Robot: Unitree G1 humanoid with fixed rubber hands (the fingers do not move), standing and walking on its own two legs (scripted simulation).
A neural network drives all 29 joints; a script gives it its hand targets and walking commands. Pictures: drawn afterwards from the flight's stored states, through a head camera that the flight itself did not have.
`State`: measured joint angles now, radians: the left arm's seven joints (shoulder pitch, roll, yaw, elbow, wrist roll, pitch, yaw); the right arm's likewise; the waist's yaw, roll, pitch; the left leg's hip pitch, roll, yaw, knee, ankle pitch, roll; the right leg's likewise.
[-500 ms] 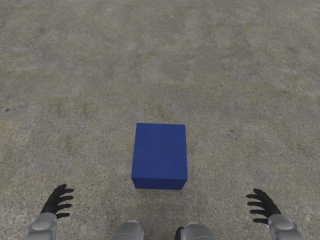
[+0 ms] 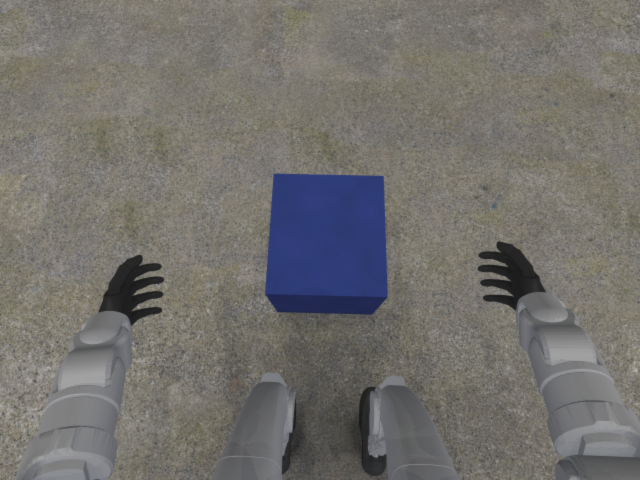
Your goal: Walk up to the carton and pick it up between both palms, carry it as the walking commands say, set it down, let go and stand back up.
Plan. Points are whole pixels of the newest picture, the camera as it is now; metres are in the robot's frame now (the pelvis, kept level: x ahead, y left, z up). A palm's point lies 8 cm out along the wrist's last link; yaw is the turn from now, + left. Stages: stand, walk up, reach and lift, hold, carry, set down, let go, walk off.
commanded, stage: reach and lift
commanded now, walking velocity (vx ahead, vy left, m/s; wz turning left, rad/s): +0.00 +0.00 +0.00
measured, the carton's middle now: (326, 249) +0.55 +0.02 -0.57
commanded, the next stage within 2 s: none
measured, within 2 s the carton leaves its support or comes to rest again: neither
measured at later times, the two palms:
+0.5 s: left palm (173, 217) +0.45 +0.25 -0.12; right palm (483, 220) +0.46 -0.21 -0.13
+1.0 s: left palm (198, 209) +0.50 +0.25 -0.21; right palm (450, 211) +0.51 -0.19 -0.22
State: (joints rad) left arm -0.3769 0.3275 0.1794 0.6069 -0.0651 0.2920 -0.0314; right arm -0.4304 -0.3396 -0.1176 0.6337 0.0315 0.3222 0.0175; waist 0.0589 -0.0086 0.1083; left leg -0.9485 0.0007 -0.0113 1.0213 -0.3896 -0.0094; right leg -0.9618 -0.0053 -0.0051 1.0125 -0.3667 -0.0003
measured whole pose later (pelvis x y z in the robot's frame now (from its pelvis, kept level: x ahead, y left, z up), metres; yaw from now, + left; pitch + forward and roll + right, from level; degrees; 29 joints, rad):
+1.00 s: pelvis -0.03 +0.00 -0.05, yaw +0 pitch +31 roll +0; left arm -1.31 0.42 0.28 0.69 -0.13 0.27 0.02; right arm -1.30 -0.45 -0.21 0.70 0.16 0.28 -0.04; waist 0.04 -0.01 0.52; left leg -1.38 -0.03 -0.04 1.23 -0.35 -0.02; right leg -1.39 0.02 0.04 1.19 -0.35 0.02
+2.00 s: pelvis -0.06 +0.00 -0.32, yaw +1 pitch +32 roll -1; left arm -1.50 0.46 0.12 1.01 -0.24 0.16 0.11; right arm -1.52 -0.48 -0.10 1.04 0.24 0.16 -0.08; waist 0.02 0.02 0.52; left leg -2.18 -0.05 -0.03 2.21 -0.60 -0.02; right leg -2.18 0.02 0.02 2.19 -0.57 0.04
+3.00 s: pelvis -0.06 +0.00 -0.34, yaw +1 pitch +33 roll +0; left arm -1.59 0.41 0.01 1.13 -0.30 0.09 0.14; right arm -1.57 -0.45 0.03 1.12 0.34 0.10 -0.14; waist 0.03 0.01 0.52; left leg -2.21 -0.02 -0.02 2.24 -0.59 -0.02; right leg -2.23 0.02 0.02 2.22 -0.56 0.02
